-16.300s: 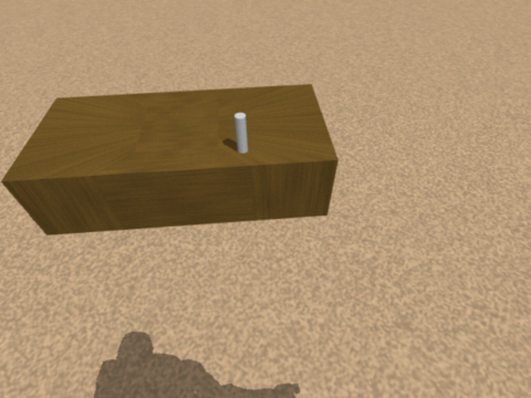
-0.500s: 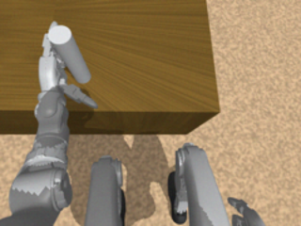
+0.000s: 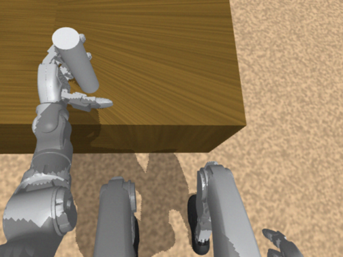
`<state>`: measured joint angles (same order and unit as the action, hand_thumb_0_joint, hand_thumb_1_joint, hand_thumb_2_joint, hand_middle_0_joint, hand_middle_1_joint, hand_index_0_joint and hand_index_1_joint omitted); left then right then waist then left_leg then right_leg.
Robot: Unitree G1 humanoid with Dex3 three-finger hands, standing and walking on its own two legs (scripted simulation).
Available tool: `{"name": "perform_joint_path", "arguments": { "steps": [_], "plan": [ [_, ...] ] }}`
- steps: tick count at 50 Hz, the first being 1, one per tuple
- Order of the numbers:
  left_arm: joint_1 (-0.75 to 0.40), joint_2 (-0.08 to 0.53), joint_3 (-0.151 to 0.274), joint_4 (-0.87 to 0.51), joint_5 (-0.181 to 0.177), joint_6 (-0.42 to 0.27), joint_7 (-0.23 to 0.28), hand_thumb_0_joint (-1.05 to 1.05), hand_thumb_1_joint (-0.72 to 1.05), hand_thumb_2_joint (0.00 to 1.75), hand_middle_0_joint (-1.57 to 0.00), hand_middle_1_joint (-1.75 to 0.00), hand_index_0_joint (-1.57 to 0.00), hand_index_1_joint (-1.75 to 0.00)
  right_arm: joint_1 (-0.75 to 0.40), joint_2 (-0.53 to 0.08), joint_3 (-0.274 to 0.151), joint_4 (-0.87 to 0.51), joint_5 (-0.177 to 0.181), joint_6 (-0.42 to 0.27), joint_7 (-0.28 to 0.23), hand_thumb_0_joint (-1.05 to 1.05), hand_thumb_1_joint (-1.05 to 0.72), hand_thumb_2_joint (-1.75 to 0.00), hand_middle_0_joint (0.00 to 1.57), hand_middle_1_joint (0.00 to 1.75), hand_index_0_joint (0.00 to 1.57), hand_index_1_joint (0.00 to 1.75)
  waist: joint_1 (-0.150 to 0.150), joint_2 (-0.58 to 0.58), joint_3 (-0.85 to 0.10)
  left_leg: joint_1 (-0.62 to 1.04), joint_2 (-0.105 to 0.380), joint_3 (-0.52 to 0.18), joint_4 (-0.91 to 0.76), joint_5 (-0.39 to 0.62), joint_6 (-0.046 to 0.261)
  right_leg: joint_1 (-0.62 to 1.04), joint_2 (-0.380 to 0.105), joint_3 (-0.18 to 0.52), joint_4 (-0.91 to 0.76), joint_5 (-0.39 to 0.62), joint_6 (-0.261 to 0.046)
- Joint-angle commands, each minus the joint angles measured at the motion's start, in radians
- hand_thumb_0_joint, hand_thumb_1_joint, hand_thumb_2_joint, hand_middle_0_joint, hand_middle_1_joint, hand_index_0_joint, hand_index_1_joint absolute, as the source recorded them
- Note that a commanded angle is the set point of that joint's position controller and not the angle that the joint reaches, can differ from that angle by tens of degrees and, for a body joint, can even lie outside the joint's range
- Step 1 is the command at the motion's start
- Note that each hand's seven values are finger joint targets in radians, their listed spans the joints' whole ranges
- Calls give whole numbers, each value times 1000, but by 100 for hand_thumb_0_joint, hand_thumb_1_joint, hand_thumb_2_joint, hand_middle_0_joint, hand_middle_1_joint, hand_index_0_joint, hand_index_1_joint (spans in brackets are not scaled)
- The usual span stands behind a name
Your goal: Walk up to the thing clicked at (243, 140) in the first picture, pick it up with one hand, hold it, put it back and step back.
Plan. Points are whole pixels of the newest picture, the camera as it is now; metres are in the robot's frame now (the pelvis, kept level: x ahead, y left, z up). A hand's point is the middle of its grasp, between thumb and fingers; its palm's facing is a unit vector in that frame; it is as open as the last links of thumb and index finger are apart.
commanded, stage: close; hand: left
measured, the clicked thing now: (80, 66) +0.54 +0.16 +0.00
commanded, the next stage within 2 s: settle in 0.48 s
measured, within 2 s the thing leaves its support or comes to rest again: leaves its support in 0.84 s
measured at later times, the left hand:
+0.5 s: hand (85, 76) +0.52 +0.15 -0.02, palm faces -0.02 -1.00 -0.02, open 6.2 cm
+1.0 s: hand (76, 66) +0.52 +0.16 +0.02, palm faces -0.02 -1.00 -0.05, open 5.8 cm
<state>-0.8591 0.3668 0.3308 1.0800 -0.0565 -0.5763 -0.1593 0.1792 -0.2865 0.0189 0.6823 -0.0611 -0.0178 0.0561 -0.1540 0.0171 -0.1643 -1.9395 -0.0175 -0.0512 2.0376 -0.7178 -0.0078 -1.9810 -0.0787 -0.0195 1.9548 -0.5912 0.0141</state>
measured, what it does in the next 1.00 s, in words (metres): stands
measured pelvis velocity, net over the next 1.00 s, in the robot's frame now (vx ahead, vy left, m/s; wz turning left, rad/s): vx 0.00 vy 0.00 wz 0.00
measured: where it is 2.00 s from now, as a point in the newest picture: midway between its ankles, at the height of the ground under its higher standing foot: (165, 245)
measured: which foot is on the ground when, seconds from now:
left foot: down 0.00-1.00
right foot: down 0.00-1.00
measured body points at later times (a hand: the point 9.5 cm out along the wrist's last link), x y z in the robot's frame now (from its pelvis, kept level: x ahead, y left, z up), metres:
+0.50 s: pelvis +0.00 +0.00 -0.01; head +0.22 +0.03 +0.38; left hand +0.52 +0.21 -0.02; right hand +0.06 -0.27 -0.14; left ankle +0.07 +0.12 -0.41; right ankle +0.11 -0.14 -0.41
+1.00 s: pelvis +0.00 +0.00 +0.01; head +0.20 +0.02 +0.41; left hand +0.52 +0.21 +0.03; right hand +0.06 -0.27 -0.12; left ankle +0.07 +0.12 -0.41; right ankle +0.11 -0.14 -0.41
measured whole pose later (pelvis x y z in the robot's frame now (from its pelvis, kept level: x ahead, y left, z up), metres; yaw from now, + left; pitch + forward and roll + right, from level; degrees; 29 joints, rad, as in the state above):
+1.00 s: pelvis +0.00 +0.00 +0.01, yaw +0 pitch +35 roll -3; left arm -0.88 0.40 0.33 0.99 -0.06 -0.47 -0.16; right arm 0.22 -0.28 0.03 0.66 -0.03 0.01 0.04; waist -0.16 0.03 -0.17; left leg -1.92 -0.02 -0.05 2.01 -0.71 0.00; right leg -1.95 -0.08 -0.02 1.92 -0.58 0.02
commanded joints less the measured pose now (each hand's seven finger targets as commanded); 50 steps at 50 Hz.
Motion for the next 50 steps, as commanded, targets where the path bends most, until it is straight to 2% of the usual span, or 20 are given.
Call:
{"name": "perform_joint_path", "arguments": {
  "steps": [1, 3, 6, 7, 14, 19, 20, 24, 26, 27, 31, 34, 35, 40, 44, 45, 46, 47, 49, 50],
  "plan": [
    [-365, 157, 11, -182, -3, -73, -4, 0, -13, 48, -69, -63, -70, -61, 163, -178, -67, -41, 0, -17, -11, 0, -91, -89, 20, 30, 20, 30, -26, 74, -592, 303, -17, 33, -264, 133, 35, 429, 35, -23, -203, 114, -48],
    [-384, 185, 17, -184, 6, -79, -2, 0, -8, 50, -71, -65, -72, -63, 167, -183, -65, -41, -4, -18, -10, 0, -91, -89, 20, 30, 20, 30, -27, 103, -623, 323, -17, 32, -260, 139, 32, 425, 34, -25, -189, 117, -49],
    [-396, 172, 2, -167, 5, -80, -10, 0, -1, 56, -76, -70, -77, -68, 173, -187, -61, -36, -4, -17, -10, 0, -90, -89, 20, 30, 20, 30, -38, 129, -635, 349, -14, 24, -253, 186, 24, 399, 32, -32, -163, 154, -54],
    [-409, 194, 16, -201, 4, -82, -7, 0, 0, 57, -77, -71, -78, -69, 174, -193, -64, -38, -6, -15, -11, 0, -90, -89, 20, 30, 20, 30, -25, 138, -664, 373, -14, 25, -251, 207, 23, 404, 32, -31, -158, 167, -56],
    [-426, 185, 22, -180, -7, -64, -4, 0, 16, 73, -95, -87, -95, -86, 185, -193, -62, -37, -3, -7, -13, 0, -90, -89, 20, 30, 20, 30, -39, 108, -659, 339, -18, 29, -235, 187, 29, 411, 32, -29, -164, 159, -52],
    [-400, 211, 46, -153, 0, -57, 5, 0, 30, 86, -108, -100, -108, -99, 190, -187, -58, -36, -2, -4, -12, 0, -89, -89, 20, 30, 20, 30, -31, 66, -643, 277, -19, 43, -222, 181, 37, 455, 34, -23, -165, 160, -47],
    [-417, 201, 36, -160, 3, -60, 3, 0, 32, 87, -110, -103, -111, -102, 191, -184, -56, -35, -3, -3, -10, 0, -90, -89, 20, 30, 20, 30, -42, 91, -635, 278, -20, 40, -222, 186, 34, 436, 32, -26, -156, 161, -50],
    [-405, 215, 49, -142, 16, -60, 0, 0, 42, 94, -117, -110, -118, -108, 197, -193, -58, -34, -5, 2, -8, 0, -89, -89, 20, 30, 20, 30, -37, 124, -643, 320, -15, 30, -222, 232, 25, 399, 33, -33, -133, 188, -57],
    [-427, 224, 53, -144, 15, -58, 4, 0, 43, 98, -121, -114, -122, -112, 193, -191, -56, -40, -6, 4, -9, 0, -89, -89, 20, 30, 20, 30, -43, 88, -635, 270, -18, 39, -208, 196, 35, 425, 35, -26, -145, 172, -52],
    [-425, 221, 68, -137, 10, -59, 6, 0, 48, 101, -122, -116, -123, -115, 199, -189, -53, -37, -5, 4, -7, 0, -89, -89, 20, 30, 20, 30, -42, 91, -632, 278, -18, 35, -210, 202, 32, 414, 31, -29, -140, 175, -52],
    [-442, 224, 62, -129, 16, -58, 5, 0, 54, 113, -122, -123, -122, -123, 195, -195, -52, -37, -6, 6, -6, 0, -89, -89, 20, 30, 20, 30, -45, 118, -615, 287, -15, 31, -210, 187, 29, 376, 30, -33, -128, 153, -54],
    [-470, 255, 54, -196, 38, -52, 7, 0, 52, 114, -123, -125, -123, -125, 198, -193, -57, -49, -6, 13, -6, 0, -89, -89, 20, 30, 20, 30, -33, 159, -684, 339, -15, 28, -234, 181, 25, 398, 29, -33, -135, 147, -56],
    [-441, 236, 52, -172, 37, -42, 4, 0, 54, 114, -124, -125, -124, -125, 203, -194, -60, -52, -4, 16, -6, 0, -89, -89, 20, 30, 20, 30, -36, 149, -687, 346, -16, 31, -238, 188, 26, 414, 28, -34, -144, 155, -54],
    [-498, 262, 45, -300, 9, -13, -5, 0, 56, 115, -123, -126, -123, -125, 217, -200, -66, -62, 9, 20, -19, 0, -88, -89, 20, 30, 20, 30, -30, 154, -753, 379, -16, 31, -264, 166, 29, 474, 29, -27, -181, 142, -52],
    [-475, 222, 20, -307, -11, 20, -2, 0, 54, 115, -123, -126, -124, -126, 216, -196, -68, -67, 24, 15, -29, 0, -88, -89, 20, 30, 20, 30, -40, 126, -718, 405, -9, 14, -295, 163, 29, 469, 28, -27, -213, 142, -52],
    [-510, 250, 24, -356, -16, 22, 1, 0, 53, 115, -124, -126, -124, -126, 210, -194, -69, -65, 25, 13, -32, 0, -88, -89, 20, 30, 20, 30, -32, 136, -719, 396, -8, 22, -296, 152, 32, 483, 31, -21, -222, 133, -52],
    [-469, 242, 30, -327, -24, 32, 2, 0, 52, 115, -124, -127, -124, -126, 212, -194, -69, -67, 30, 14, -34, 0, -88, -89, 20, 30, 20, 30, -28, 124, -697, 406, -9, 16, -307, 150, 33, 481, 28, -20, -234, 131, -52],
    [-443, 212, 9, -313, -26, 41, 0, 0, 52, 116, -123, -127, -124, -126, 209, -188, -70, -70, 32, 14, -37, 0, -87, -89, 20, 30, 20, 30, -37, 105, -677, 398, -7, 14, -320, 129, 36, 482, 31, -21, -251, 114, -50],
    [-481, 262, 32, -345, -21, 46, 6, 0, 53, 117, -124, -127, -125, -127, 216, -187, -69, -65, 33, 13, -41, 0, -88, -89, 20, 30, 20, 30, -24, 122, -679, 420, -6, 14, -339, 148, 33, 506, 31, -16, -265, 130, -52],
    [-436, 227, 16, -294, -22, 56, 6, 0, 54, 117, -124, -128, -124, -127, 209, -181, -66, -67, 34, 12, -41, 0, -87, -89, 20, 30, 20, 30, -27, 111, -647, 419, -5, 13, -345, 155, 33, 507, 31, -17, -271, 134, -53]
  ]
}}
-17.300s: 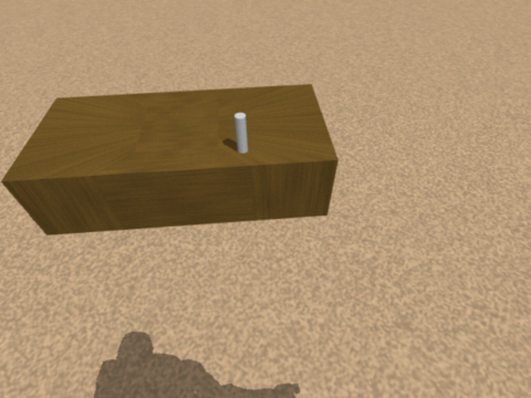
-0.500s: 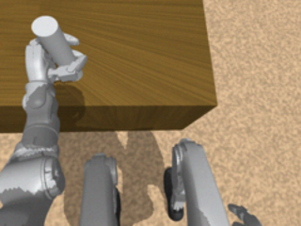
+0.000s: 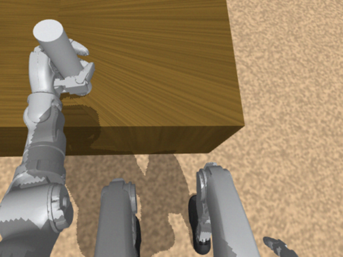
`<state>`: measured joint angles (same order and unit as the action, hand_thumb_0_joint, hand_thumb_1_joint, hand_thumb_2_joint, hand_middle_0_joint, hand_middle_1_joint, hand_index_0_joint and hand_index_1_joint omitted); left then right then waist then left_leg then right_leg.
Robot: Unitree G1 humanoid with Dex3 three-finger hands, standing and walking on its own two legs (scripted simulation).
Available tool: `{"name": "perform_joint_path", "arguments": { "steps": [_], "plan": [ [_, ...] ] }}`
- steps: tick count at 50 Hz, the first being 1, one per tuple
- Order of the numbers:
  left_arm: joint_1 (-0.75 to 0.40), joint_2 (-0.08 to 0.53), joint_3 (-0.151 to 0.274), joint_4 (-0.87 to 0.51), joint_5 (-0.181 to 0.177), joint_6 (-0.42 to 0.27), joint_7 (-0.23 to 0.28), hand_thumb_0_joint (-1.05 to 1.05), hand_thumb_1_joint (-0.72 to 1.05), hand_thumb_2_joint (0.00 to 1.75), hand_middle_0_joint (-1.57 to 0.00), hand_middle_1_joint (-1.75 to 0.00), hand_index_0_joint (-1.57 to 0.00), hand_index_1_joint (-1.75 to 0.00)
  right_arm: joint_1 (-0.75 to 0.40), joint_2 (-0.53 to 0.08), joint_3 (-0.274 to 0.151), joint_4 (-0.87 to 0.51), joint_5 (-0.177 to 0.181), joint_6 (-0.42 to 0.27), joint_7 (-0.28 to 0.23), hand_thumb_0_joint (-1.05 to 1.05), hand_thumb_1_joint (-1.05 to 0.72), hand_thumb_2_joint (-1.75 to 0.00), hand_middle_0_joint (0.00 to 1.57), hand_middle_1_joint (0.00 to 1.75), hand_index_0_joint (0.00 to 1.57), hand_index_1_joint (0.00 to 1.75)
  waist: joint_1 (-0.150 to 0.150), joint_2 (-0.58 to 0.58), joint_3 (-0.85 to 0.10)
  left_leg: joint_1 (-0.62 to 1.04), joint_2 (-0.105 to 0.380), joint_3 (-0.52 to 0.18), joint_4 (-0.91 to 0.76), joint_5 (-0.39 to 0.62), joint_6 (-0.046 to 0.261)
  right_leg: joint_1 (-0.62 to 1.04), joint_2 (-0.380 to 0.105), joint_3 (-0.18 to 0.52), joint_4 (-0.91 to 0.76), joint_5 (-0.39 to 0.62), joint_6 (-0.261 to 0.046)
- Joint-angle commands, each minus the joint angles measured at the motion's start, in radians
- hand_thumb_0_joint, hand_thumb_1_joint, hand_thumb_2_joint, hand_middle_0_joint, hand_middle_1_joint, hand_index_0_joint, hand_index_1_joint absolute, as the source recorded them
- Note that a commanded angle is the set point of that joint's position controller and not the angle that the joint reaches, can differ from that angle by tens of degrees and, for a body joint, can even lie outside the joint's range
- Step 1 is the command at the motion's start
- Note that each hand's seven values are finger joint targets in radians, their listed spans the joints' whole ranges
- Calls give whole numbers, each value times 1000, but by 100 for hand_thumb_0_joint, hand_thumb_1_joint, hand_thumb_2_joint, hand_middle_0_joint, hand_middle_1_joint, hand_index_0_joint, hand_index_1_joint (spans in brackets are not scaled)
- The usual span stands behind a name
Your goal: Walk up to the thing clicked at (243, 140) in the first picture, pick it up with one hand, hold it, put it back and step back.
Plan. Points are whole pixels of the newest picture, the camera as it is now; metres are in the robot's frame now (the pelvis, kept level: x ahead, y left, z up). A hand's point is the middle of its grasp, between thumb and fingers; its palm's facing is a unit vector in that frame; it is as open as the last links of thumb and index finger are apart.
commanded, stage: settle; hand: left
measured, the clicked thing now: (68, 64) +0.53 +0.17 +0.03
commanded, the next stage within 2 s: lift in 0.96 s
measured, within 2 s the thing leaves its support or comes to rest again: neither
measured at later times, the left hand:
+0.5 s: hand (68, 46) +0.54 +0.16 +0.07, palm faces -0.01 -1.00 -0.03, open 5.8 cm
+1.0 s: hand (62, 38) +0.53 +0.16 +0.09, palm faces +0.01 -1.00 -0.02, open 5.8 cm
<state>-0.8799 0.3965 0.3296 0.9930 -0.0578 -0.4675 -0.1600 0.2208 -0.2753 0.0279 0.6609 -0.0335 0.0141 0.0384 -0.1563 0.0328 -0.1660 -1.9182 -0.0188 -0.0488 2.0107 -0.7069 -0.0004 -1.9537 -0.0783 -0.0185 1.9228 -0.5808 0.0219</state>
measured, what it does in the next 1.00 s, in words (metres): rises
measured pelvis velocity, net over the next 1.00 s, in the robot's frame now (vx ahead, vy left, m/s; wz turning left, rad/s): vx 0.02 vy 0.00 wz -0.01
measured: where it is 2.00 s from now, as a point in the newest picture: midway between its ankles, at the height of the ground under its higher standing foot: (166, 245)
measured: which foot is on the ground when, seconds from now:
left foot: down 0.00-1.00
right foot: down 0.00-1.00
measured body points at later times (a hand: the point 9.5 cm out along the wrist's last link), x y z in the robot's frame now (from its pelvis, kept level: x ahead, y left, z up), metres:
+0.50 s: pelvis +0.02 +0.00 +0.06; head +0.22 +0.02 +0.46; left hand +0.53 +0.21 +0.07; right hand +0.08 -0.27 -0.07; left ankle +0.07 +0.12 -0.42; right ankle +0.11 -0.14 -0.42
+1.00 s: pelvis +0.02 +0.00 +0.08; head +0.21 +0.01 +0.49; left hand +0.52 +0.21 +0.10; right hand +0.08 -0.27 -0.04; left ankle +0.07 +0.12 -0.42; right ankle +0.11 -0.14 -0.42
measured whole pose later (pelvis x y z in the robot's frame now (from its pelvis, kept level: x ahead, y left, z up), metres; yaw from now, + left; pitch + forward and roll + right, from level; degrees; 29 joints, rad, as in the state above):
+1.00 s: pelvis +0.02 +0.00 +0.08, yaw +0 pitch +33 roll -2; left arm -0.85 0.39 0.33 1.02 -0.09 -0.47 -0.15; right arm 0.23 -0.26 0.02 0.66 -0.03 0.00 0.02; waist -0.15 0.02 -0.17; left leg -1.64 0.01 -0.05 1.74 -0.68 -0.01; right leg -1.68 -0.06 -0.03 1.66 -0.56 0.01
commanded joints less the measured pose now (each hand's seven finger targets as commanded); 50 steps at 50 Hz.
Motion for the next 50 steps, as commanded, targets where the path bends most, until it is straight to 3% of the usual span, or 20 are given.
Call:
{"name": "perform_joint_path", "arguments": {
  "steps": [1, 2, 4, 7, 8, 11, 12, 17, 19, 22, 28, 30, 34, 36, 37, 41, 44, 47, 49, 50],
  "plan": [
    [-439, 188, 12, -225, -23, -50, 9, 0, 54, 118, -125, -129, -126, -128, 176, -189, -76, -50, 9, -22, -24, 0, -87, -89, 20, 30, 20, 30, -33, 79, -644, 387, -4, 11, -324, 141, 28, 492, 33, -19, -252, 123, -59],
    [-388, 157, 0, -163, -27, -39, 7, 0, 53, 118, -126, -129, -126, -129, 168, -189, -75, -47, 11, -22, -25, 0, -87, -89, 20, 30, 20, 30, -31, 61, -609, 396, -2, 4, -335, 134, 28, 480, 31, -18, -264, 119, -59],
    [-383, 175, 7, -156, -24, -33, 3, 0, 56, 118, -124, -128, -125, -127, 167, -189, -76, -47, 11, -23, -28, 0, -87, -89, 20, 30, 20, 30, -25, 81, -580, 410, 0, 7, -350, 135, 27, 482, 31, -14, -281, 116, -60],
    [-395, 195, 26, -185, -26, -32, 6, 0, 56, 118, -124, -128, -125, -127, 171, -188, -79, -51, 12, -26, -29, 0, -86, -89, 20, 30, 20, 30, -11, 90, -602, 458, 2, 4, -367, 171, 24, 503, 33, -12, -297, 144, -64],
    [-378, 165, 7, -178, -25, -31, 4, 0, 58, 118, -125, -129, -126, -128, 172, -181, -74, -53, 11, -27, -28, 0, -86, -89, 20, 30, 20, 30, -18, 96, -595, 461, 2, 5, -371, 200, 22, 510, 35, -16, -295, 164, -65],
    [-407, 190, 21, -207, -29, -35, 8, 0, 57, 120, -127, -130, -128, -130, 177, -180, -76, -57, 11, -31, -28, 0, -86, -89, 20, 30, 20, 30, -17, 77, -622, 464, 0, 15, -374, 222, 27, 574, 38, -10, -318, 192, -64],
    [-346, 174, 23, -158, -30, -30, 8, 0, 57, 120, -126, -130, -127, -129, 178, -181, -75, -55, 12, -31, -29, 0, -86, -89, 20, 30, 20, 30, -14, 64, -610, 478, 2, 9, -385, 240, 26, 575, 37, -12, -324, 206, -64],
    [-408, 188, 21, -231, -31, -42, 4, 0, 60, 122, -127, -130, -128, -130, 184, -184, -78, -57, 8, -31, -28, 0, -86, -89, 20, 30, 20, 30, -16, 110, -666, 567, 9, -2, -407, 305, 20, 575, 39, -13, -332, 243, -71],
    [-430, 209, 27, -258, -29, -48, 5, 0, 61, 122, -127, -130, -128, -130, 189, -181, -77, -53, 5, -32, -29, 0, -86, -89, 20, 30, 20, 30, -10, 117, -689, 573, 8, 5, -411, 311, 21, 608, 40, -8, -341, 254, -71],
    [-378, 170, 10, -188, -35, -40, 3, 0, 60, 123, -127, -131, -128, -130, 183, -178, -73, -53, 6, -33, -30, 0, -86, -89, 20, 30, 20, 30, -16, 103, -658, 581, 9, 1, -432, 295, 21, 616, 41, -10, -362, 239, -70],
    [-398, 203, 26, -237, -38, -52, 1, 0, 63, 124, -129, -132, -129, -132, 189, -173, -73, -53, 8, -32, -33, 0, -86, -89, 20, 30, 20, 30, -11, 96, -669, 589, 10, 6, -450, 305, 23, 666, 45, -7, -385, 254, -69],
    [-356, 170, 14, -174, -43, -48, -3, 0, 62, 124, -127, -130, -128, -130, 181, -175, -69, -54, 8, -35, -32, 0, -86, -89, 20, 30, 20, 30, -14, 88, -632, 596, 14, -6, -461, 315, 20, 634, 45, -14, -383, 254, -72],
    [-382, 200, 32, -214, -45, -59, 2, 0, 64, 125, -128, -132, -128, -131, 185, -169, -68, -52, 7, -35, -34, 0, -86, -89, 20, 30, 20, 30, -6, 89, -637, 604, 12, 3, -471, 306, 23, 670, 47, -9, -408, 248, -68],
    [-338, 166, 22, -162, -46, -60, 4, 0, 64, 126, -127, -131, -128, -131, 173, -164, -66, -59, 7, -38, -31, 0, -86, -89, 20, 30, 20, 30, -13, 58, -609, 573, 11, 7, -475, 271, 27, 682, 50, -8, -418, 228, -65],
    [-389, 204, 44, -207, -46, -70, 7, 0, 64, 126, -128, -132, -129, -131, 178, -163, -70, -50, 7, -39, -34, 0, -86, -89, 20, 30, 20, 30, -12, 62, -615, 560, 11, 12, -471, 254, 29, 687, 49, -2, -423, 219, -64],
    [-345, 180, 25, -154, -35, -67, 2, 0, 64, 126, -128, -132, -129, -132, 177, -170, -69, -49, 3, -37, -32, 0, -86, -89, 20, 30, 20, 30, -7, 96, -618, 628, 13, -3, -490, 304, 21, 648, 48, -9, -423, 239, -71],
    [-383, 223, 44, -215, -34, -74, 7, 0, 66, 127, -128, -132, -129, -132, 182, -165, -70, -43, 3, -34, -34, 0, -86, -89, 20, 30, 20, 30, 1, 95, -652, 625, 10, 9, -496, 296, 23, 715, 50, -3, -438, 246, -68],
    [-344, 166, 24, -163, -49, -68, 5, 0, 65, 128, -129, -133, -129, -133, 172, -157, -66, -40, 5, -37, -34, 0, -86, -89, 20, 30, 20, 30, -11, 60, -608, 595, 10, 12, -505, 248, 26, 727, 49, 2, -460, 214, -63],
    [-328, 172, 22, -167, -41, -68, 6, 0, 66, 128, -130, -133, -130, -133, 177, -166, -72, -42, 6, -38, -35, 0, -86, -89, 20, 30, 20, 30, -11, 78, -618, 614, 12, 7, -510, 275, 25, 705, 51, -7, -453, 229, -66],
    [-366, 234, 55, -240, -36, -76, 10, 0, 65, 128, -130, -133, -130, -133, 182, -171, -76, -47, 7, -36, -37, 0, -86, -89, 20, 30, 20, 30, 7, 88, -668, 641, 11, 7, -512, 289, 25, 722, 52, -5, -457, 236, -67]
  ]
}}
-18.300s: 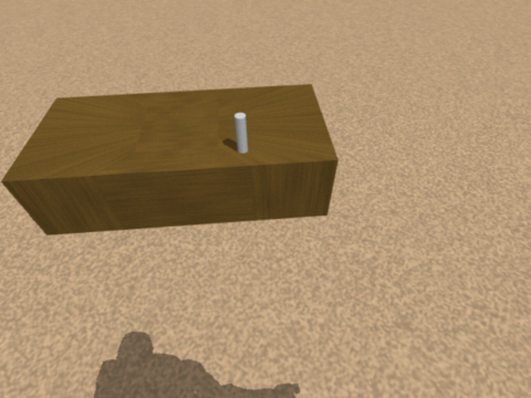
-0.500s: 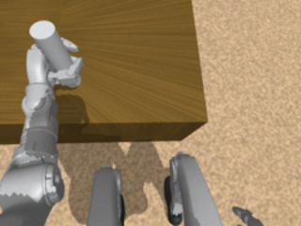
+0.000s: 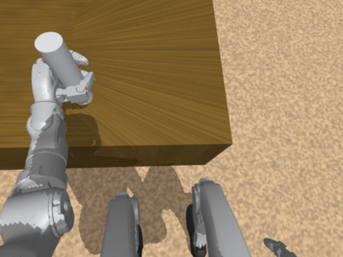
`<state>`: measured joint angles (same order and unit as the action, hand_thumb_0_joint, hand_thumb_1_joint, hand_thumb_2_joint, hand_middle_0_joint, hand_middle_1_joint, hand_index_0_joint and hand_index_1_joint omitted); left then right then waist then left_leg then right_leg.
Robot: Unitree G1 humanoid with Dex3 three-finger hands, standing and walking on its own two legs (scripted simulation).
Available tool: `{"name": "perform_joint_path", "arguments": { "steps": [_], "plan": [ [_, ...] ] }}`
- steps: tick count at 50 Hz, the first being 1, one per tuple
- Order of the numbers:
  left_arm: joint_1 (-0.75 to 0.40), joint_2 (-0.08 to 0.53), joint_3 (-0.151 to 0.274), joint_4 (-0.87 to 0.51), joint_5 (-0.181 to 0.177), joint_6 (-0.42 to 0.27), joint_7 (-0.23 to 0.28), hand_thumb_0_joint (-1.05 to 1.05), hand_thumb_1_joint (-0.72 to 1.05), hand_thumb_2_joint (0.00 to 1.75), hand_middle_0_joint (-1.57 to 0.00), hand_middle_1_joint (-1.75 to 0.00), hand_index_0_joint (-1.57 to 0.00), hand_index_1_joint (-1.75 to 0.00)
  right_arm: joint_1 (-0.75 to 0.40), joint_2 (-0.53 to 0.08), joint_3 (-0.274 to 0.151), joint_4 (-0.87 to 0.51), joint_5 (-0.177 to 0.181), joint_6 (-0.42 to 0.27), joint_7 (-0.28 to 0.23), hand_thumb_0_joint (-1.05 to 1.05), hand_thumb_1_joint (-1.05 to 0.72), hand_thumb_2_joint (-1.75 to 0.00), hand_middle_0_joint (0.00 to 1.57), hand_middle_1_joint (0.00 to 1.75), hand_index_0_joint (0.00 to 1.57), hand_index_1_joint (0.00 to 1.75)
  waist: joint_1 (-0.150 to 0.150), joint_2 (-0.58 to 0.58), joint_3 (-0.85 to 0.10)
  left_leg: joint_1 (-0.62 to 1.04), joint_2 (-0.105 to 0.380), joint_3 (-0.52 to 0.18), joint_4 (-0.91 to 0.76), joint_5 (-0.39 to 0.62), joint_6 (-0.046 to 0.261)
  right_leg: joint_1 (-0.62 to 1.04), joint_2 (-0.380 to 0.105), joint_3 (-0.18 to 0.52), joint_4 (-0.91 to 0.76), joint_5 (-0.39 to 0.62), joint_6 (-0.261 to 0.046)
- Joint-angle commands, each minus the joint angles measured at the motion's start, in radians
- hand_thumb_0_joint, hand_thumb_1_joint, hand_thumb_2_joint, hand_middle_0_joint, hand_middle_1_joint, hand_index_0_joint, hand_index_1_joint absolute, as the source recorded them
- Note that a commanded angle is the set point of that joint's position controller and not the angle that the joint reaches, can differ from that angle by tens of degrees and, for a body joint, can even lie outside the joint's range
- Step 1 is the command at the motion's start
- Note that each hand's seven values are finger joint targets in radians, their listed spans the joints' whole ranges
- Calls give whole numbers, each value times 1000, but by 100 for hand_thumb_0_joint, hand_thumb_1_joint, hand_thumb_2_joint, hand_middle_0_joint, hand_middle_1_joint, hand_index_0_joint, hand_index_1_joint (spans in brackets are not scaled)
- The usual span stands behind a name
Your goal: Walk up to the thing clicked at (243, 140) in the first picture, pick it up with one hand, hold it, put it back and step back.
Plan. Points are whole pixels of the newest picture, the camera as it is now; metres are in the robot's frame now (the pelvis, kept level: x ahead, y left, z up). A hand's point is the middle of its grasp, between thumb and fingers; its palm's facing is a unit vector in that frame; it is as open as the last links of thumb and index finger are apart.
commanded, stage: lift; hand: left
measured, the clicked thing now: (69, 74) +0.51 +0.18 +0.03
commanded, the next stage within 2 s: hold in 1.76 s
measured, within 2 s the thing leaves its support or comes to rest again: neither
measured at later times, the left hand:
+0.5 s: hand (66, 78) +0.48 +0.17 +0.06, palm faces +0.02 -1.00 -0.03, open 5.8 cm
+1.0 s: hand (32, 68) +0.43 +0.17 +0.17, palm faces +0.03 -1.00 -0.01, open 5.8 cm
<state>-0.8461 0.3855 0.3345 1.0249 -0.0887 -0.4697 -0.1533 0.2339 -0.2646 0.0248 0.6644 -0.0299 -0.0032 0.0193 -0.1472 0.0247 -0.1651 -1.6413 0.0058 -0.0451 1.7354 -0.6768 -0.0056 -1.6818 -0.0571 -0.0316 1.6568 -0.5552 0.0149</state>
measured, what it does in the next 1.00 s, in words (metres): rises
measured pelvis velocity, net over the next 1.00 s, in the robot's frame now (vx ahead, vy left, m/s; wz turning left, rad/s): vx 0.04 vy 0.00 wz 0.01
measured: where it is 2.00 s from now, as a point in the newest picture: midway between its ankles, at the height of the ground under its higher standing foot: (166, 250)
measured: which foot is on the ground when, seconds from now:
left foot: down 0.00-1.00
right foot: down 0.00-1.00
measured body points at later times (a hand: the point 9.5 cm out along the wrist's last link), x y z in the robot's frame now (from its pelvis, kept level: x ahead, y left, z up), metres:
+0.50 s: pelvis +0.01 +0.00 +0.04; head +0.17 +0.02 +0.46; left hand +0.47 +0.22 +0.07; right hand +0.09 -0.26 -0.09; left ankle +0.05 +0.12 -0.51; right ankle +0.09 -0.14 -0.51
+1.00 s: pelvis +0.04 +0.00 +0.13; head +0.14 +0.02 +0.57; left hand +0.42 +0.22 +0.17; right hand +0.15 -0.26 +0.02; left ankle +0.05 +0.12 -0.51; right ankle +0.09 -0.14 -0.51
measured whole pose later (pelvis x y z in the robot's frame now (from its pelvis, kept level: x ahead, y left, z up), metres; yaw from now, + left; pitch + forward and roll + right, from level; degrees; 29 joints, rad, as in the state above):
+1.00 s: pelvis +0.04 +0.00 +0.13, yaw +0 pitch +19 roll -2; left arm -0.37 0.24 0.17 0.61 -0.16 -0.36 -0.11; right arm 0.22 -0.24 0.00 0.67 0.02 -0.04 -0.02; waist -0.05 0.01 -0.12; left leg -0.98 0.03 -0.04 1.22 -0.56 -0.01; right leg -1.02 -0.04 -0.05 1.14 -0.45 0.02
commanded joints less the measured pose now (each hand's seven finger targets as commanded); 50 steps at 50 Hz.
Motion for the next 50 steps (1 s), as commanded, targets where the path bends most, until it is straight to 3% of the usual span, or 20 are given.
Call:
{"name": "perform_joint_path", "arguments": {
  "steps": [1, 3, 5, 7, 10, 14, 17, 19, 23, 27, 28, 29, 31, 32, 36, 39, 41, 43, 44, 50],
  "plan": [
    [-380, 222, 32, -247, -4, -73, 1, 0, 65, 128, -128, -132, -129, -132, 161, -176, -70, -51, 3, -18, -18, 0, -86, -89, 20, 30, 20, 30, -2, 110, -659, 388, -11, -1, -247, 273, 25, 448, 29, 6, -189, 220, -62],
    [-427, 198, 8, -280, -11, -79, -2, 0, 65, 128, -130, -134, -131, -134, 163, -171, -69, -43, 2, -21, -18, 0, -86, -89, 20, 30, 20, 30, -18, 110, -644, 383, -12, 0, -249, 258, 25, 447, 31, 4, -198, 211, -62],
    [-364, 174, 7, -208, -15, -72, -1, 0, 60, 121, -130, -136, -133, -134, 160, -168, -66, -38, 4, -23, -20, 0, -89, -90, 20, 30, 20, 30, -25, 71, -585, 336, -12, 3, -254, 222, 29, 458, 31, 5, -211, 190, -57],
    [-376, 221, 32, -274, -12, -76, 1, 0, 60, 122, -130, -136, -132, -134, 160, -173, -71, -41, 6, -22, -21, 0, -89, -90, 20, 30, 20, 30, -5, 92, -647, 373, -12, 4, -261, 261, 29, 486, 30, 10, -215, 221, -59],
    [-362, 201, 12, -298, -15, -74, -10, 0, 57, 123, -130, -137, -133, -135, 163, -173, -71, -43, 5, -20, -19, 0, -90, -90, 20, 30, 20, 30, 2, 122, -678, 444, -12, -1, -270, 316, 24, 487, 32, 3, -218, 255, -64],
    [-298, 188, 28, -293, -25, -63, -3, 0, 58, 123, -129, -136, -131, -134, 159, -170, -74, -46, 8, -22, -21, 0, -89, -90, 20, 30, 20, 30, 14, 100, -651, 452, -10, -2, -299, 309, 24, 516, 34, 0, -247, 249, -62],
    [-300, 169, 3, -340, -28, -55, -1, 0, 58, 123, -129, -137, -132, -134, 150, -163, -74, -48, 11, -21, -23, 0, -89, -90, 20, 30, 20, 30, 17, 109, -650, 493, -9, -6, -332, 313, 20, 554, 35, -2, -271, 252, -63],
    [-222, 132, -6, -315, -28, -45, 7, 0, 58, 122, -129, -135, -131, -133, 135, -161, -77, -57, 15, -23, -24, 0, -89, -90, 20, 30, 20, 30, 23, 80, -609, 504, -4, -17, -362, 288, 17, 556, 36, -9, -289, 234, -61],
    [-212, 143, -3, -436, -39, -42, 13, 0, 60, 121, -128, -135, -131, -132, 130, -158, -86, -55, 22, -26, -30, 0, -89, -90, 20, 30, 20, 30, 40, 79, -629, 567, -2, -15, -399, 316, 15, 626, 39, -10, -333, 258, -58],
    [-122, 64, -45, -442, -57, -24, 16, 0, 59, 123, -128, -135, -130, -133, 109, -143, -84, -50, 29, -40, -36, 0, -88, -89, 20, 30, 20, 30, 34, 46, -540, 565, -2, -7, -441, 293, 18, 675, 42, -4, -392, 255, -51],
    [-96, 84, -21, -473, -64, -22, 21, 0, 60, 124, -128, -136, -131, -134, 105, -144, -89, -47, 32, -40, -39, 0, -88, -89, 20, 30, 20, 30, 56, 40, -540, 587, -3, -5, -456, 285, 19, 697, 44, -3, -412, 245, -50],
    [-41, 60, -39, -422, -62, -11, 17, 0, 60, 124, -128, -136, -130, -134, 99, -144, -87, -44, 33, -40, -40, 0, -88, -89, 20, 30, 20, 30, 48, 41, -514, 600, -1, -8, -468, 300, 16, 693, 44, -5, -420, 256, -51],
    [-65, 52, -68, -525, -64, -15, 18, 0, 63, 124, -128, -136, -131, -134, 90, -141, -89, -50, 35, -46, -42, 0, -88, -89, 20, 30, 20, 30, 52, 55, -516, 653, 0, -10, -495, 317, 12, 714, 45, -6, -443, 269, -51],
    [-60, 91, -41, -557, -62, -14, 25, 0, 62, 125, -129, -136, -132, -134, 87, -145, -92, -50, 38, -46, -45, 0, -88, -89, 20, 30, 20, 30, 66, 59, -506, 680, 1, -10, -516, 304, 12, 730, 45, -4, -464, 256, -50],
    [27, 22, -88, -585, -77, 7, 35, 0, 62, 127, -130, -137, -132, -136, 68, -130, -87, -52, 44, -50, -49, 0, -88, -89, 20, 30, 20, 30, 65, 41, -443, 725, 2, -12, -580, 286, 12, 783, 49, -5, -526, 250, -44],
    [72, 34, -86, -604, -77, 25, 45, 0, 59, 128, -130, -137, -132, -136, 51, -128, -87, -59, 50, -54, -55, 0, -88, -89, 20, 30, 20, 30, 75, 18, -387, 748, 0, -1, -627, 255, 18, 839, 50, 2, -587, 231, -37],
    [86, 27, -86, -618, -82, 28, 44, 0, 56, 128, -129, -137, -131, -136, 48, -126, -87, -64, 50, -58, -57, 0, -88, -89, 20, 30, 20, 30, 70, -1, -370, 750, -1, 3, -643, 264, 21, 872, 51, 3, -611, 246, -34],
    [106, -17, -130, -647, -91, 30, 40, 0, 57, 127, -130, -137, -132, -136, 43, -124, -86, -70, 51, -63, -57, 0, -88, -89, 20, 30, 20, 30, 74, 23, -370, 807, 1, -1, -668, 302, 13, 880, 49, -2, -618, 271, -37],
    [134, 6, -108, -645, -90, 32, 41, 0, 56, 126, -130, -137, -132, -136, 44, -125, -86, -75, 52, -61, -58, 0, -88, -89, 20, 30, 20, 30, 84, 12, -371, 817, 0, 3, -676, 317, 14, 915, 51, -3, -631, 284, -36],
    [187, -15, -132, -657, -91, 41, 36, 0, 53, 128, -132, -139, -134, -138, 53, -121, -84, -78, 47, -68, -57, 0, -88, -89, 20, 30, 20, 30, 91, 29, -349, 900, 0, 11, -728, 431, 6, 989, 51, -6, -672, 381, -38]
  ]
}}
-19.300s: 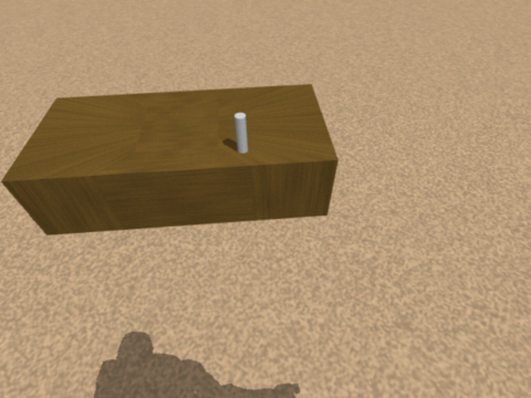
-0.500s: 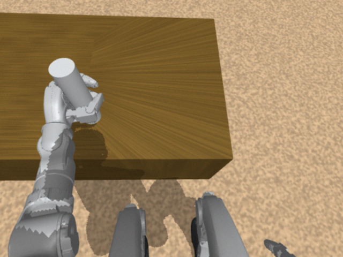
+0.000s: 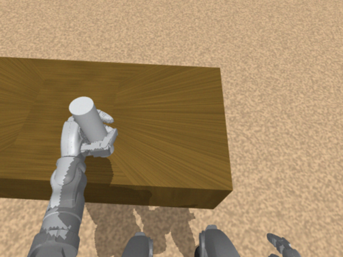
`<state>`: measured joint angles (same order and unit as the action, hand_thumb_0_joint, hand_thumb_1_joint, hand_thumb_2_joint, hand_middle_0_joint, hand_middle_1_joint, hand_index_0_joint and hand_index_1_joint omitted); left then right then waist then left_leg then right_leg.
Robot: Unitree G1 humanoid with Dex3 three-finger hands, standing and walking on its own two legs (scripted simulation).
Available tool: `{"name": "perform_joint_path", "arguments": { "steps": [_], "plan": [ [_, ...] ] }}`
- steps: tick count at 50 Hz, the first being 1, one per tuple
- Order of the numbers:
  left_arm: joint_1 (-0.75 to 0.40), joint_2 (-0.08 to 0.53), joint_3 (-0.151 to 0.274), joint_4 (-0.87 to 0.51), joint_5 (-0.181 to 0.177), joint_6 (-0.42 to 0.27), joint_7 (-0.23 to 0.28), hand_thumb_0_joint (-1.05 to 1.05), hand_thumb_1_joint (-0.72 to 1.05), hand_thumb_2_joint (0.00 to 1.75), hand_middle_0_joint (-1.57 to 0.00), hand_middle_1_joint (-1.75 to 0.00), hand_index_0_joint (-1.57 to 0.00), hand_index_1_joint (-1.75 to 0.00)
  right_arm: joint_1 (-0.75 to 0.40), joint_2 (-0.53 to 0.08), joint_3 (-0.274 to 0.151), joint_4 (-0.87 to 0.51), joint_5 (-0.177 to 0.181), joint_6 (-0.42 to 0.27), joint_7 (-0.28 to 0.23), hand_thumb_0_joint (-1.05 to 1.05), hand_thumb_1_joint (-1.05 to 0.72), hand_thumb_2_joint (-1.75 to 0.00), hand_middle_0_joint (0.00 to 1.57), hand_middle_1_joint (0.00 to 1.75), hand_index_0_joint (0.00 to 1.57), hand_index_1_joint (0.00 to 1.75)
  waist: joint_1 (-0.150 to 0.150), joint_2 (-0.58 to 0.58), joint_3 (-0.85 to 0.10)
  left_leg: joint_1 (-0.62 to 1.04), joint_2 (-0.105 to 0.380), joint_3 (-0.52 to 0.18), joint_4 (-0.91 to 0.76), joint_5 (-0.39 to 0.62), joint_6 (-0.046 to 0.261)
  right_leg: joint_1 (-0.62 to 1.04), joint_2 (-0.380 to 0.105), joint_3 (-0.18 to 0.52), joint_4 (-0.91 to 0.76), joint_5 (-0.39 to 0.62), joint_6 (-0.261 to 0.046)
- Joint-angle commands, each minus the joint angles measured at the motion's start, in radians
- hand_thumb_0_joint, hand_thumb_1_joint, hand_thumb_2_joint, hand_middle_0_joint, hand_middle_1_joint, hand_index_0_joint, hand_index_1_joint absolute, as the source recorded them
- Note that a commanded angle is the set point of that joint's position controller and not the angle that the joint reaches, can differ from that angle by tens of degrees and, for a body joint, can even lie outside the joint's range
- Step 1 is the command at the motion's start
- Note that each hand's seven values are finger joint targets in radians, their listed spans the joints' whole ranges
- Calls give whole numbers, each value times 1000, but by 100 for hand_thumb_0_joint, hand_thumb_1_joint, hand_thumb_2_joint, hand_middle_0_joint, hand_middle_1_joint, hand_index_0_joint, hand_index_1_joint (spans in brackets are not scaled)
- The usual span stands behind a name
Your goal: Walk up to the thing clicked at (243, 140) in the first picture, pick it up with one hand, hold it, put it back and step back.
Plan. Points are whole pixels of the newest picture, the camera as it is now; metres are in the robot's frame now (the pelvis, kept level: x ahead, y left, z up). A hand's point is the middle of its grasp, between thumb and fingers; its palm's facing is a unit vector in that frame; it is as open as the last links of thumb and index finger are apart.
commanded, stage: lift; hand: left
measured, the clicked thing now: (95, 131) +0.40 +0.18 +0.05
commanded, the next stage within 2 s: hold in 0.76 s
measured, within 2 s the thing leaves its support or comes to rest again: neither
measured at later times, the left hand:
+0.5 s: hand (98, 131) +0.38 +0.16 +0.08, palm faces +0.00 -1.00 +0.01, open 5.8 cm
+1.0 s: hand (96, 130) +0.37 +0.16 +0.10, palm faces +0.00 -1.00 +0.01, open 5.8 cm
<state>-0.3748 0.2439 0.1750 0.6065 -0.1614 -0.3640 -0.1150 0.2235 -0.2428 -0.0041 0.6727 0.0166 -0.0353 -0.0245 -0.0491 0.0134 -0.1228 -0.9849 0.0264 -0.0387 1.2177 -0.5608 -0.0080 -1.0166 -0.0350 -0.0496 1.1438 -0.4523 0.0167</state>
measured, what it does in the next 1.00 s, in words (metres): rises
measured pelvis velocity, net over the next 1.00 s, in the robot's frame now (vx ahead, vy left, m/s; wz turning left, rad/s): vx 0.03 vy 0.00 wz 0.00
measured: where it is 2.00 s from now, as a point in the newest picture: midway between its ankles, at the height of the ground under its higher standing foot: outside the picture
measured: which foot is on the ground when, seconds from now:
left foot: down 0.00-1.00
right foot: down 0.00-1.00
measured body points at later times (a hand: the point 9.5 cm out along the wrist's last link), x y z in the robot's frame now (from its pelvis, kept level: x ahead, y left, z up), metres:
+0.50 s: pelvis +0.02 +0.00 +0.04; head +0.09 +0.01 +0.48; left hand +0.37 +0.21 +0.08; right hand +0.14 -0.25 -0.08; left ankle +0.01 +0.12 -0.64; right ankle +0.05 -0.14 -0.64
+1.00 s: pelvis +0.03 +0.00 +0.06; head +0.08 +0.00 +0.50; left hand +0.36 +0.21 +0.10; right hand +0.15 -0.26 -0.05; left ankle +0.01 +0.12 -0.64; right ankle +0.05 -0.14 -0.64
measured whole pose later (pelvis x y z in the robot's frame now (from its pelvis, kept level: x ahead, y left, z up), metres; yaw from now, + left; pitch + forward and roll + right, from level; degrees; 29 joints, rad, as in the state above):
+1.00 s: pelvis +0.03 +0.00 +0.06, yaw +0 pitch +9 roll -1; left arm -0.18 0.20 0.14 0.49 -0.20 -0.36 -0.16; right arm 0.23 -0.23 -0.01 0.67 0.01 -0.03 -0.04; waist -0.02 0.01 -0.05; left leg -0.58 0.03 -0.01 0.89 -0.47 -0.01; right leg -0.62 -0.03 -0.04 0.85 -0.38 0.02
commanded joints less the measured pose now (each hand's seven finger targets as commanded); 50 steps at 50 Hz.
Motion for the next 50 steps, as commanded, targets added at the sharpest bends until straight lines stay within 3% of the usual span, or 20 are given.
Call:
{"name": "perform_joint_path", "arguments": {
  "steps": [1, 5, 6, 10, 11, 13, 16, 17, 20, 22, 23, 27, 33, 34, 36, 37, 40, 43, 45, 50],
  "plan": [
    [-284, 126, 27, -245, -21, -64, -3, 0, 51, 127, -132, -139, -134, -138, 61, -145, -56, -91, 0, -37, -12, 0, -88, -89, 20, 30, 20, 30, -3, 40, -379, 265, -18, 2, -223, 321, 6, 327, 31, 8, -168, 274, -40],
    [-273, 149, 43, -265, -18, -71, -2, 0, 55, 129, -132, -140, -134, -139, 55, -143, -58, -97, 0, -38, -14, 0, -88, -89, 20, 30, 20, 30, 0, 31, -346, 287, -18, 6, -266, 291, 10, 359, 33, 8, -206, 256, -37],
    [-279, 135, 24, -276, -21, -74, -7, 0, 54, 128, -132, -140, -133, -138, 52, -141, -55, -97, -1, -39, -12, 0, -88, -89, 20, 30, 20, 30, -3, 41, -343, 306, -16, 3, -277, 304, 6, 356, 33, 5, -206, 260, -39],
    [-183, 101, 22, -225, -35, -65, -21, 0, 57, 128, -130, -139, -132, -137, 44, -141, -56, -107, 0, -39, -16, 0, -88, -89, 20, 30, 20, 30, 3, -11, -335, 330, -17, 7, -297, 329, 10, 413, 35, 4, -238, 286, -35],
    [-219, 126, 36, -282, -39, -70, -22, 0, 56, 127, -129, -139, -132, -137, 46, -140, -56, -105, -1, -39, -17, 0, -88, -89, 20, 30, 20, 30, 11, -1, -344, 326, -17, 12, -299, 335, 11, 439, 34, 9, -243, 299, -35],
    [-209, 109, 14, -289, -42, -70, -30, 0, 56, 129, -130, -140, -132, -138, 44, -138, -56, -105, -1, -40, -18, 0, -88, -89, 20, 30, 20, 30, 6, 14, -339, 354, -17, 14, -309, 362, 7, 451, 34, 9, -251, 318, -36],
    [-172, 106, 20, -255, -33, -63, -25, 0, 55, 129, -129, -139, -131, -138, 48, -136, -58, -110, -1, -38, -19, 0, -88, -89, 20, 30, 20, 30, 12, 4, -316, 368, -17, 17, -327, 378, 8, 470, 33, 11, -267, 332, -37],
    [-199, 122, 30, -316, -40, -74, -26, 0, 57, 129, -130, -139, -132, -138, 43, -135, -58, -109, 0, -39, -20, 0, -88, -89, 20, 30, 20, 30, 18, 8, -311, 371, -16, 18, -338, 376, 6, 473, 33, 10, -271, 328, -38],
    [-166, 101, 15, -296, -39, -70, -32, 0, 58, 129, -130, -140, -132, -138, 39, -132, -58, -112, -2, -39, -21, 0, -88, -89, 20, 30, 20, 30, 15, 19, -306, 413, -15, 14, -352, 392, 2, 470, 34, 6, -282, 329, -39],
    [-155, 124, 41, -305, -40, -72, -30, 0, 57, 129, -129, -139, -131, -138, 40, -133, -59, -114, -1, -38, -24, 0, -88, -89, 20, 30, 20, 30, 24, -2, -300, 401, -17, 18, -368, 372, 7, 514, 33, 9, -301, 323, -37],
    [-164, 107, 19, -333, -46, -76, -31, 0, 56, 129, -130, -140, -132, -139, 32, -127, -54, -118, -1, -38, -23, 0, -88, -89, 20, 30, 20, 30, 24, -3, -290, 398, -19, 21, -374, 360, 8, 532, 31, 11, -308, 319, -35],
    [-113, 81, 3, -303, -40, -65, -31, 0, 56, 131, -131, -142, -133, -141, 31, -128, -58, -115, -2, -37, -25, 0, -88, -89, 20, 30, 20, 30, 20, -2, -273, 429, -15, 22, -390, 393, 4, 536, 34, 7, -318, 341, -36],
    [-119, 94, 8, -328, -43, -63, -37, 0, 60, 134, -133, -144, -135, -143, 21, -126, -58, -118, -2, -36, -29, 0, -87, -89, 20, 30, 20, 30, 20, -9, -239, 439, -16, 26, -417, 372, 9, 560, 34, 9, -352, 334, -33],
    [-127, 109, 29, -334, -44, -66, -37, 0, 59, 134, -133, -145, -135, -144, 25, -126, -59, -114, -4, -36, -30, 0, -88, -89, 20, 30, 20, 30, 22, -4, -261, 441, -17, 30, -414, 375, 9, 572, 32, 13, -354, 337, -32],
    [-121, 91, 10, -349, -47, -68, -39, 0, 59, 134, -133, -145, -135, -144, 11, -127, -58, -124, -1, -39, -29, 0, -87, -89, 20, 30, 20, 30, 19, -5, -240, 461, -16, 27, -429, 383, 7, 571, 34, 9, -358, 341, -32],
    [-100, 106, 31, -335, -49, -67, -40, 0, 59, 135, -134, -146, -136, -145, 18, -124, -57, -118, -3, -36, -30, 0, -88, -89, 20, 30, 20, 30, 27, 6, -266, 465, -17, 27, -427, 401, 5, 594, 33, 11, -359, 354, -32],
    [-97, 83, 3, -343, -50, -67, -44, 0, 60, 136, -135, -148, -136, -147, 10, -125, -57, -119, -2, -38, -33, 0, -88, -89, 20, 30, 20, 30, 17, -15, -241, 473, -18, 35, -433, 391, 11, 607, 33, 16, -374, 363, -28],
    [-97, 90, 9, -352, -49, -64, -45, 0, 60, 136, -136, -147, -138, -147, 8, -125, -58, -117, -1, -37, -34, 0, -87, -89, 20, 30, 20, 30, 21, -2, -230, 489, -16, 31, -442, 425, 6, 599, 33, 11, -376, 383, -32],
    [-83, 81, 5, -340, -49, -64, -47, 0, 59, 126, -135, -144, -138, -142, 4, -124, -57, -120, -1, -37, -32, 0, -88, -89, 20, 30, 20, 30, 23, -1, -210, 491, -15, 27, -449, 430, 3, 596, 34, 7, -378, 376, -33],
    [-87, 104, 24, -358, -53, -69, -54, 0, 57, 127, -136, -145, -138, -143, 6, -129, -61, -114, -2, -39, -30, 0, -88, -89, 20, 30, 20, 30, 27, 17, -222, 508, -15, 27, -462, 422, 1, 605, 33, 8, -382, 364, -36]
  ]
}}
